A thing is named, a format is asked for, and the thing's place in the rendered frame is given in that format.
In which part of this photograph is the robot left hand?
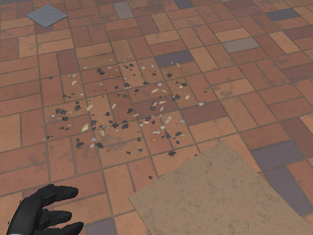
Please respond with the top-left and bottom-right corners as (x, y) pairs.
(6, 184), (84, 235)

